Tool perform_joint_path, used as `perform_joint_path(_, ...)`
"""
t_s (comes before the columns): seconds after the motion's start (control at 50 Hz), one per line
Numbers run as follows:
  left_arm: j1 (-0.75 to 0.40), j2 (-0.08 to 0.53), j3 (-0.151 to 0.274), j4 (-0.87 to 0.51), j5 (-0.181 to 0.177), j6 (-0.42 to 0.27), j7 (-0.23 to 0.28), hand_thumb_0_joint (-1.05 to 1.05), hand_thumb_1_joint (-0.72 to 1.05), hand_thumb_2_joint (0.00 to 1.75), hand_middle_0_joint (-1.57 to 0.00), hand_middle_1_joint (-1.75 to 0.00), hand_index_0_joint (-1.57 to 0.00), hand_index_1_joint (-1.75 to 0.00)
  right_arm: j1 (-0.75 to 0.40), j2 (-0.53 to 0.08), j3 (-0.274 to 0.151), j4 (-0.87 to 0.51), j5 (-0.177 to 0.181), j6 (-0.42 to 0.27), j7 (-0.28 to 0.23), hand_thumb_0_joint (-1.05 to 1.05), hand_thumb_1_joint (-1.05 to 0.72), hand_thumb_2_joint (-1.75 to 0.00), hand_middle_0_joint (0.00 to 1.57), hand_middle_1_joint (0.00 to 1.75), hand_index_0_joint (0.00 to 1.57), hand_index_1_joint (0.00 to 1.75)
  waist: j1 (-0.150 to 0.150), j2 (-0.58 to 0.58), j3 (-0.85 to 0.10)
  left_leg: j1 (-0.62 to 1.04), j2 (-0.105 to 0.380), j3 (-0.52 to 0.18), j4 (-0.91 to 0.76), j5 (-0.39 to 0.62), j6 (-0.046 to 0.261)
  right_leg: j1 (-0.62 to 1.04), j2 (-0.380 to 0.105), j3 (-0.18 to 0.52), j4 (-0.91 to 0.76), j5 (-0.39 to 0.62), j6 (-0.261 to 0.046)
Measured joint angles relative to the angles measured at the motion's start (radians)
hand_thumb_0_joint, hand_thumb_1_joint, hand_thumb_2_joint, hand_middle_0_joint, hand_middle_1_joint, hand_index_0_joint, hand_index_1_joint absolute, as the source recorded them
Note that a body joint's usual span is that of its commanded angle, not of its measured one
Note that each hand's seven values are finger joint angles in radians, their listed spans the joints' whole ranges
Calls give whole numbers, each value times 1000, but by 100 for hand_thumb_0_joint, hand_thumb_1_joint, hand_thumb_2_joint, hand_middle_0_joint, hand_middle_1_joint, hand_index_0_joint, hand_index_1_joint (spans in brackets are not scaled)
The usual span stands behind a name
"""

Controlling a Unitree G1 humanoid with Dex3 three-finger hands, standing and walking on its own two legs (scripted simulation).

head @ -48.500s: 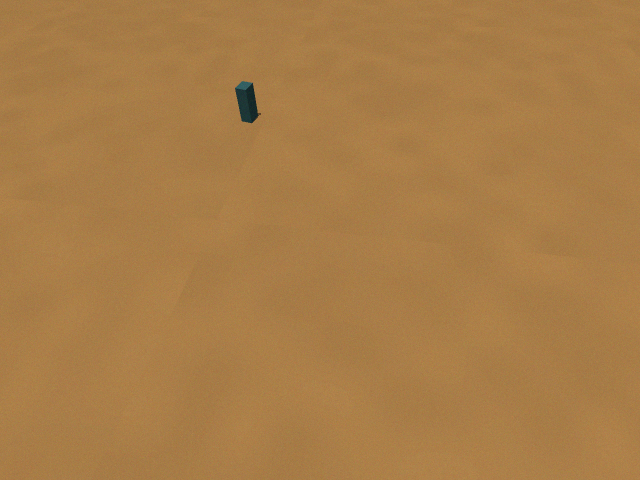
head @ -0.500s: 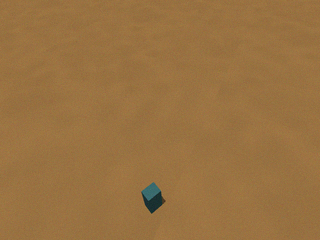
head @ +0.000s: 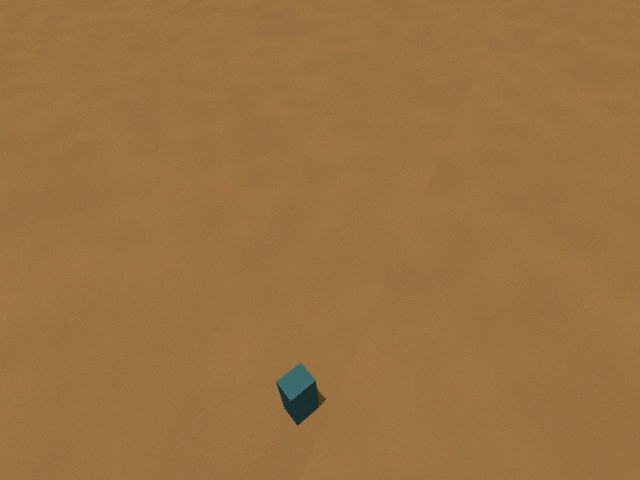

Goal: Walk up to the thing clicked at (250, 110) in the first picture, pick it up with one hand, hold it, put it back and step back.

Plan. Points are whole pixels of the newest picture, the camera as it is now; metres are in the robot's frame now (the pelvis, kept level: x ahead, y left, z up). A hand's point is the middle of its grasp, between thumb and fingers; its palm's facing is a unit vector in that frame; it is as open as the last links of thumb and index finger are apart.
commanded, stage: stand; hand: left
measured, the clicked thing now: (299, 395) +0.48 +0.13 -0.68
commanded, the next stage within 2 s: go down in 0.76 s
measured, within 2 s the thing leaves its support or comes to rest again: neither
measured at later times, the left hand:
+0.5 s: hand out of the picture +0.08 +0.24 -0.15, palm faces +0.00 -0.94 -0.35, open 7.4 cm
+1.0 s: hand out of the picture +0.13 +0.24 -0.16, palm faces +0.05 -0.94 -0.33, open 8.7 cm
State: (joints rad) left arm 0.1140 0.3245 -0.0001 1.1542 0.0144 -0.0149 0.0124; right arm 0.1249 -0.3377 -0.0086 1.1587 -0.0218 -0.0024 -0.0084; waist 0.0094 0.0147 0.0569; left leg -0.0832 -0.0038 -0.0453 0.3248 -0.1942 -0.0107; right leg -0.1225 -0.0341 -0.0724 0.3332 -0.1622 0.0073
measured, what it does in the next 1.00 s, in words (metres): stands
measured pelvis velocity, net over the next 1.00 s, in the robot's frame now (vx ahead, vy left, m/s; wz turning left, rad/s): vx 0.00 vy -0.01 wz -0.02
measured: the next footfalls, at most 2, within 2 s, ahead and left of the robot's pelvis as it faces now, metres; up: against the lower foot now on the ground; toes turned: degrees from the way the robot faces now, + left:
none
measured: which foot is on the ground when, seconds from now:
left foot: down 0.00-1.00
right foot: down 0.00-1.00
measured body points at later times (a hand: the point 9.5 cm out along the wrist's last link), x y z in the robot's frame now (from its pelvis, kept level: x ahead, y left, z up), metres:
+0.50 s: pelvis +0.01 +0.00 +0.00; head +0.02 -0.01 +0.45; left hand +0.08 +0.29 -0.13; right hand +0.08 -0.30 -0.14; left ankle -0.01 +0.13 -0.75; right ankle +0.01 -0.12 -0.75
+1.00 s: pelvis +0.00 -0.01 -0.01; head +0.03 -0.01 +0.44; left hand +0.13 +0.29 -0.13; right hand +0.09 -0.29 -0.14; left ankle -0.01 +0.13 -0.75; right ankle +0.01 -0.12 -0.75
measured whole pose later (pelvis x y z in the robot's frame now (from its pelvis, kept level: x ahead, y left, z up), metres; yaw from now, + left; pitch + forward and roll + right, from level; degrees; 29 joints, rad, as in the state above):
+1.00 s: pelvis +0.00 -0.01 -0.01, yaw -1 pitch +1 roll +0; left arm 0.01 0.32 0.08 1.09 -0.02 -0.04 0.01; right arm 0.16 -0.31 0.01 0.92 0.04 -0.04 -0.04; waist 0.00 0.01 0.06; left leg -0.22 0.01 -0.03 0.44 -0.24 -0.02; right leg -0.26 -0.02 -0.06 0.44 -0.20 -0.01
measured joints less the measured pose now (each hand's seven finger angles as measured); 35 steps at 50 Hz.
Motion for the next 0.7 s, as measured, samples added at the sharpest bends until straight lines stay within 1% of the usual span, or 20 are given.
perform_joint_path(0.36, -22, 1, 2, -1, -4, -3, -2, 1, 91, 89, -21, -30, -20, -30, -19, -4, 6, -4, 2, -4, -1, 0, -90, -90, 21, 29, 20, 30, 0, 4, -9, 16, 6, 1, -21, 0, -5, 12, 6, 1, -14, -3, -4)
perform_joint_path(0.7, -15, 6, 7, 0, -7, -1, -8, 1, 91, 89, -21, -30, -20, -30, -15, -6, 7, -8, 3, -6, 0, 0, -90, -90, 21, 29, 20, 30, -1, -1, -6, 21, 10, 6, -30, 1, -8, 12, 10, 5, -17, -3, -7)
